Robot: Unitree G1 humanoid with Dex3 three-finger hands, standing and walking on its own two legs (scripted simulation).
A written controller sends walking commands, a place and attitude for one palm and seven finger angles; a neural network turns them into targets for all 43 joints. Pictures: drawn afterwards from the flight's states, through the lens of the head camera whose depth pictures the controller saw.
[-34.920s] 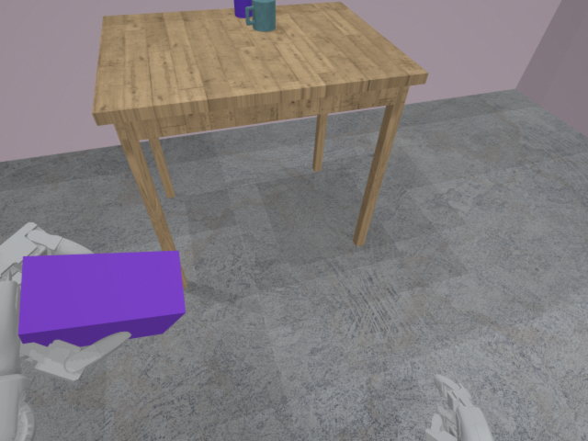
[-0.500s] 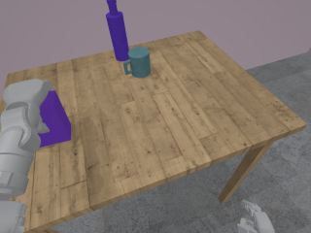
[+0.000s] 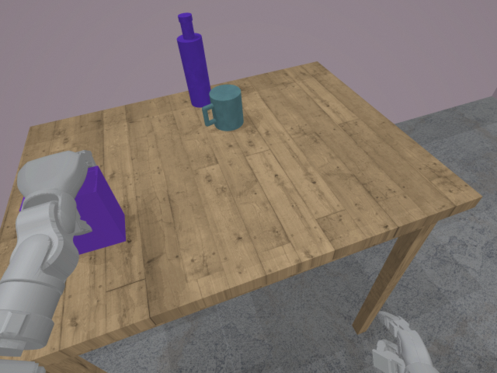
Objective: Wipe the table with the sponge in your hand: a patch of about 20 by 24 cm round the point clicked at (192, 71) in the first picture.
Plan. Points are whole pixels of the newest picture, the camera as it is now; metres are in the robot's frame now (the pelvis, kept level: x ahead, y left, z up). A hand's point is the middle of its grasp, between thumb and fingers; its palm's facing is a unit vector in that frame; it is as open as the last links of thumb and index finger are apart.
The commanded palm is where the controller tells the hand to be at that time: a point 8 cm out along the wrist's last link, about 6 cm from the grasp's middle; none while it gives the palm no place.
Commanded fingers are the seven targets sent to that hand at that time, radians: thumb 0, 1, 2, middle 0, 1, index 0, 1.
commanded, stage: wipe back along the first lane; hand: left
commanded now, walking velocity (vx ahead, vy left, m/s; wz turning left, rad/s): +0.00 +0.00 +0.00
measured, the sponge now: (85, 221) +0.32 +0.33 +0.07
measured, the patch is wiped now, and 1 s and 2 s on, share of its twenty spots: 1.00 1.00 1.00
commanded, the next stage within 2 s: lift the sponge slowly off the table in 1.12 s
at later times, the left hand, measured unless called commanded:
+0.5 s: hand (71, 218) +0.29 +0.31 +0.13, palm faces +0.05 -0.04 -1.00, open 10.4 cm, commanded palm +0.24 +0.30 +0.16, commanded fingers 0.00 0.10 1.30 -1.20 -1.60 -1.20 -1.60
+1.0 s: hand (62, 246) +0.24 +0.30 +0.13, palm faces +0.12 -0.06 -0.99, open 10.4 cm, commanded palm +0.20 +0.28 +0.16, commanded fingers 0.00 0.10 1.30 -1.20 -1.60 -1.20 -1.60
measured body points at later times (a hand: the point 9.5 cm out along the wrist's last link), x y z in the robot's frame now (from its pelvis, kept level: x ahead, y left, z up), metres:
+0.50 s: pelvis +0.00 -0.01 +0.00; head +0.00 -0.05 +0.45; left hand +0.28 +0.31 +0.18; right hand +0.22 -0.24 -0.10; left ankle -0.01 +0.10 -0.74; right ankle -0.02 -0.12 -0.74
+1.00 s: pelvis +0.00 +0.00 +0.00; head -0.02 -0.04 +0.44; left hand +0.23 +0.29 +0.18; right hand +0.23 -0.21 -0.08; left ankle -0.01 +0.10 -0.74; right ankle -0.02 -0.12 -0.74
